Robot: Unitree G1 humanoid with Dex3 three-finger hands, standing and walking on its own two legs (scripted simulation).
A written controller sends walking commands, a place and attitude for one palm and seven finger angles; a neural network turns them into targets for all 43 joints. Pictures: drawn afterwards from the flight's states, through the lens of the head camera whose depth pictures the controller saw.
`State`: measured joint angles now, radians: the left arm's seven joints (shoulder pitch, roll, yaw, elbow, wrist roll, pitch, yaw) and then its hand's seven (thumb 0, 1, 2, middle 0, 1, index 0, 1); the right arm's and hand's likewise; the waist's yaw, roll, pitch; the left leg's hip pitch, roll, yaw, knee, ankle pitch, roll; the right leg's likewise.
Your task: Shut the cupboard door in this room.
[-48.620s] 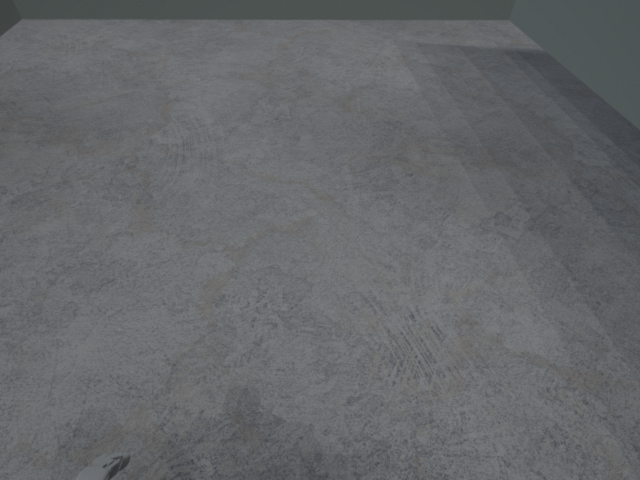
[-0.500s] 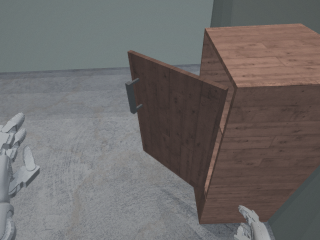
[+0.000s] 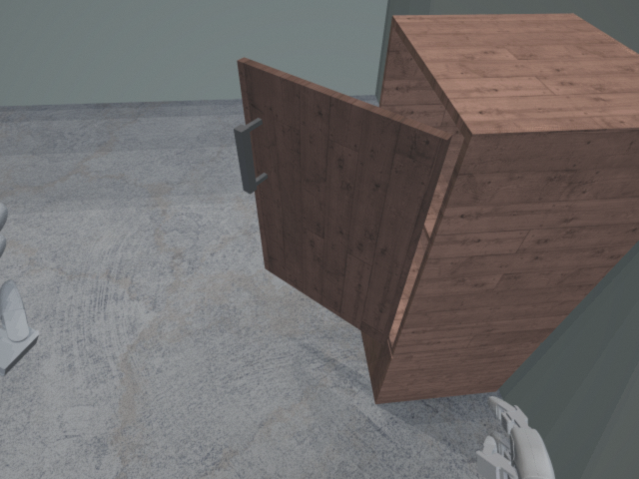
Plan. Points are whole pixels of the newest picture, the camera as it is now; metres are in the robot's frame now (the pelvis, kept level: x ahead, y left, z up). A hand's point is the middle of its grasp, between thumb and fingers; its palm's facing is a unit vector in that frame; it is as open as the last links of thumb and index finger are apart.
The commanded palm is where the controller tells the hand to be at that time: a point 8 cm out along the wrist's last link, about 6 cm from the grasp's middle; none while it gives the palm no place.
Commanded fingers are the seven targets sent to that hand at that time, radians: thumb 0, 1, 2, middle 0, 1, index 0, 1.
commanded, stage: step back with the hand held close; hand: left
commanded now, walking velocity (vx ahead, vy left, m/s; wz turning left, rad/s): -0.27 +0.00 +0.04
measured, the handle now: (253, 156) +0.68 +0.18 +0.02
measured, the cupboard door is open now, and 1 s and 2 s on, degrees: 47 47 47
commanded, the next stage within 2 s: stop stepping back and stand still in 0.80 s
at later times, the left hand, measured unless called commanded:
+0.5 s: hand (4, 430) +0.12 +0.25 +0.17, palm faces +0.46 -0.78 -0.43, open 7.4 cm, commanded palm +0.05 +0.29 +0.18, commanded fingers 0.00 0.90 0.90 -0.20 -0.30 -0.20 -0.30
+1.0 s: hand out of the picture +0.01 +0.19 +0.19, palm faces +0.31 -0.79 -0.53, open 7.4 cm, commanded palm -0.05 +0.26 +0.18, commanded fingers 0.00 0.90 0.90 -0.20 -0.30 -0.20 -0.30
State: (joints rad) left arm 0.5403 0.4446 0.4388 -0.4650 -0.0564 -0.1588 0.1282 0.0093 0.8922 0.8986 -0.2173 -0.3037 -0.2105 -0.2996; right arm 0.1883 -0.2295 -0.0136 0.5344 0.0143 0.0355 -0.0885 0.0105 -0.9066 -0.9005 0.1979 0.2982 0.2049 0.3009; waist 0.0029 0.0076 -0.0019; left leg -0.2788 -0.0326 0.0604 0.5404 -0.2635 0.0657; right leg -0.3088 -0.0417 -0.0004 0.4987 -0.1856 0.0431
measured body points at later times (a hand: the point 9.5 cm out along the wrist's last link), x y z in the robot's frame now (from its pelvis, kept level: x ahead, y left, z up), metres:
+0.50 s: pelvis -0.08 -0.01 -0.02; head -0.07 +0.01 +0.43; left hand +0.09 +0.29 +0.19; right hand +0.08 -0.27 -0.09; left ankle +0.01 +0.08 -0.73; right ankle +0.05 -0.15 -0.73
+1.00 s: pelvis -0.18 -0.05 -0.02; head -0.18 -0.01 +0.43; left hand -0.01 +0.24 +0.22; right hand +0.01 -0.27 -0.07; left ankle +0.02 +0.08 -0.73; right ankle -0.28 -0.16 -0.73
